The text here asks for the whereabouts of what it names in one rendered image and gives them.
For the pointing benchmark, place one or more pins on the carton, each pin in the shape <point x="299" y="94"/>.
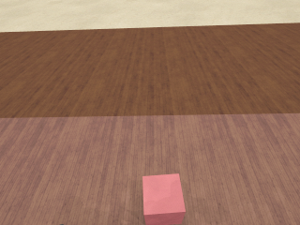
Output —
<point x="163" y="201"/>

